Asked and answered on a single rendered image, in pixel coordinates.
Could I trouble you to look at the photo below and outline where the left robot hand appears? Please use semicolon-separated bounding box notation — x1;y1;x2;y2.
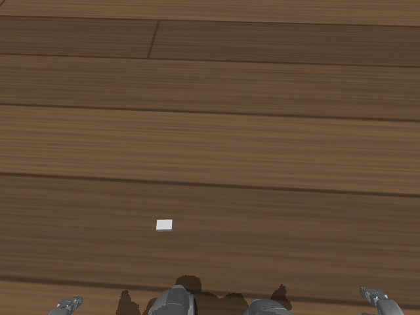
48;296;83;315

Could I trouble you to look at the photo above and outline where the small box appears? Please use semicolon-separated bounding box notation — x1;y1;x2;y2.
156;219;173;232

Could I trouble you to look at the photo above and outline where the right robot hand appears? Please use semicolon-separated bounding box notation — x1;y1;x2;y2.
359;287;405;315

